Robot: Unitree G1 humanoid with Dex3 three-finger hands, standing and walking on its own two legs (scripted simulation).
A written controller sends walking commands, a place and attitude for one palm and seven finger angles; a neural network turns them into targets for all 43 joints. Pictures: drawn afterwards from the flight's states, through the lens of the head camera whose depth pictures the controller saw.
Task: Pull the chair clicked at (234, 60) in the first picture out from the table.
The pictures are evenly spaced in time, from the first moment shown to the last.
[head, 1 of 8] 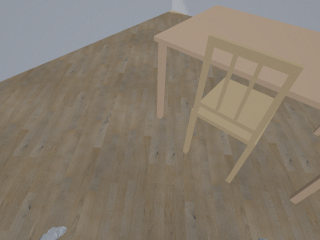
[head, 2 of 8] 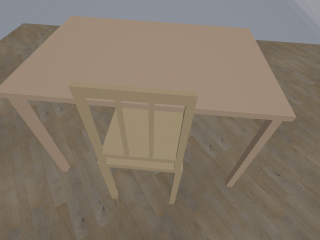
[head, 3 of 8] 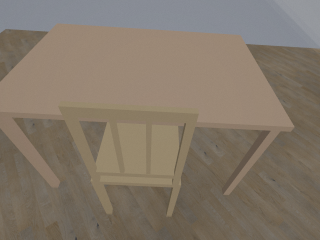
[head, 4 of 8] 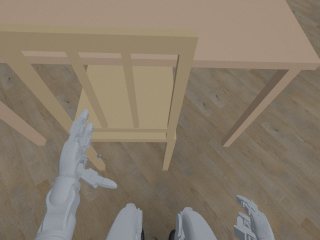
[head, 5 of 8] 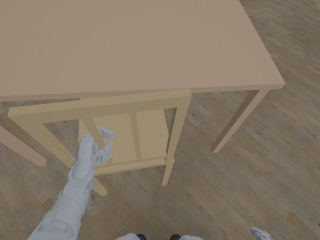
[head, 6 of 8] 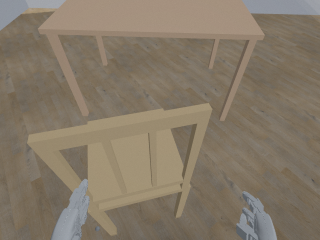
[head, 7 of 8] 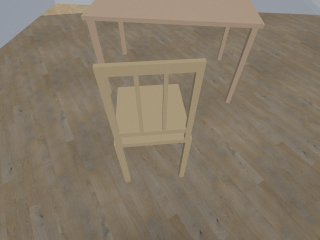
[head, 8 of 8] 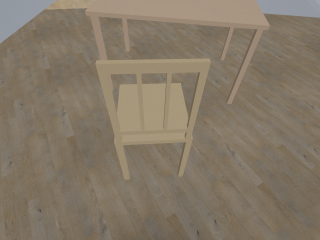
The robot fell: no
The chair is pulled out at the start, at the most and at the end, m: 0.00 0.65 0.65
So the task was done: yes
